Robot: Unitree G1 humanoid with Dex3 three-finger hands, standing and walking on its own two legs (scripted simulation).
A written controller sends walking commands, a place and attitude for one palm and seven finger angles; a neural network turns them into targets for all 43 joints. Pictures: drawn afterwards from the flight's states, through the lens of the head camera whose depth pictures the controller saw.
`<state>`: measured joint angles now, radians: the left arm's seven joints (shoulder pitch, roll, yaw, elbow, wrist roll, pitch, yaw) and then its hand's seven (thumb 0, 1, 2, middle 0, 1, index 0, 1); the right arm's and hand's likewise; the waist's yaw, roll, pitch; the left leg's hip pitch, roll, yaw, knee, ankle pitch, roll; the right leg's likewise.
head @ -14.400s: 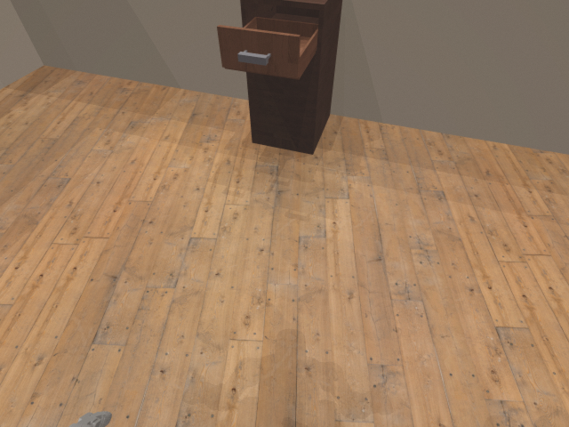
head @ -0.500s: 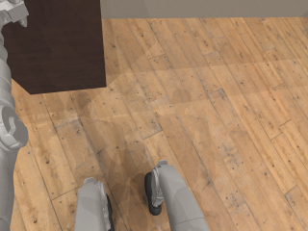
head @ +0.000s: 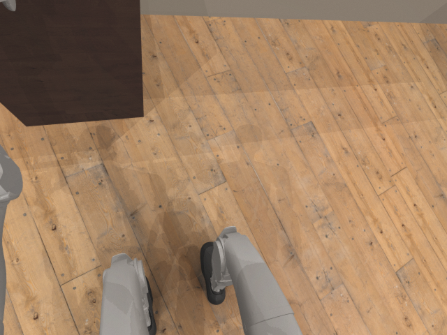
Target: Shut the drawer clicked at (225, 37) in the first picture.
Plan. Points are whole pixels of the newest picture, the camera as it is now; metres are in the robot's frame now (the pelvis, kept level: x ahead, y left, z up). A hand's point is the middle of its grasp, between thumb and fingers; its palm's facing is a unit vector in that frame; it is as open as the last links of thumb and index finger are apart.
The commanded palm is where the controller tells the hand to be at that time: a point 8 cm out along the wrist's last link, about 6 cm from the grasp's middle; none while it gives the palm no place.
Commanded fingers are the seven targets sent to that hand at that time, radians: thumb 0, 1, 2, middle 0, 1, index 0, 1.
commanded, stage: pull the fist back off the drawer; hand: left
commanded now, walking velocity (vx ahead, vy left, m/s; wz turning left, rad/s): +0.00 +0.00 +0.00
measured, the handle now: out of the picture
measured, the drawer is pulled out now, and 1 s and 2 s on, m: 0.00 0.00 0.00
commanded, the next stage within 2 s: draw the hand back to the body in 0.48 s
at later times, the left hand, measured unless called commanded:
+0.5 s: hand out of the picture +0.61 +0.18 +0.07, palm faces +0.04 -1.00 -0.03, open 3.3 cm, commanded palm +0.58 +0.20 +0.07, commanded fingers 0.00 0.90 0.90 -1.40 -1.60 -1.40 -1.60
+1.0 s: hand out of the picture +0.47 +0.20 +0.16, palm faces +0.05 -1.00 -0.04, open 3.3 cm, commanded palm +0.43 +0.25 +0.17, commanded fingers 0.00 0.90 0.90 -1.40 -1.60 -1.40 -1.60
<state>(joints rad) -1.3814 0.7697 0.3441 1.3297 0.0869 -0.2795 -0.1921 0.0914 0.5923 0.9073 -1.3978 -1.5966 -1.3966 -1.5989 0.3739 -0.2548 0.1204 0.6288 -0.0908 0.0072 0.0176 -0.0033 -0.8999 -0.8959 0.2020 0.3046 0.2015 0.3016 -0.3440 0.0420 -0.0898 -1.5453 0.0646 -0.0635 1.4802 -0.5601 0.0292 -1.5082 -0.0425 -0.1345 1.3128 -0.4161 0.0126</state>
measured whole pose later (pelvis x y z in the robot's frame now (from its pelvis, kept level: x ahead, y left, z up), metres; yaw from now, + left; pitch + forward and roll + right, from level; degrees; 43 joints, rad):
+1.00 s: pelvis +0.07 -0.01 +0.11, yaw +3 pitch +18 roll -3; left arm -0.41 0.32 0.26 0.60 -0.18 -0.34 -0.20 0.02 0.90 0.90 -1.40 -1.60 -1.40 -1.60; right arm 0.29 -0.26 0.01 0.55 0.02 0.06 0.01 0.00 -0.90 -0.90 0.20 0.30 0.20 0.30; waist -0.09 0.03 -0.13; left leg -0.82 0.05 0.00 1.02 -0.52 0.01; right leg -0.83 -0.03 -0.08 0.93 -0.41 0.02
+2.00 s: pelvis +0.08 -0.02 +0.17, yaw +4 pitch -5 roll -1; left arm 0.51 0.30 0.29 -0.44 -0.05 -0.08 0.10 0.01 0.89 0.90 -1.40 -1.60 -1.40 -1.60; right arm 0.21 -0.23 0.02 0.63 -0.01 -0.11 -0.08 0.01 -0.90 -0.90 0.20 0.30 0.20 0.30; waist 0.08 0.09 0.03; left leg -0.04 0.03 0.03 0.43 -0.29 0.00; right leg -0.08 -0.03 -0.08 0.39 -0.21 0.01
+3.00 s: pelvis -0.01 +0.00 +0.16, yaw +7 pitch +1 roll -2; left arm 0.60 0.41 0.40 -0.58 0.00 -0.27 0.14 0.01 0.88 0.90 -1.41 -1.60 -1.40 -1.60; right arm 0.25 -0.21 -0.02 0.57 -0.01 -0.08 -0.10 0.01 -0.90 -0.90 0.20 0.30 0.20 0.30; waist -0.04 0.01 0.01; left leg -0.41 -0.01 -0.01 0.59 -0.21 0.04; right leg -0.36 0.02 0.02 0.62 -0.22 0.03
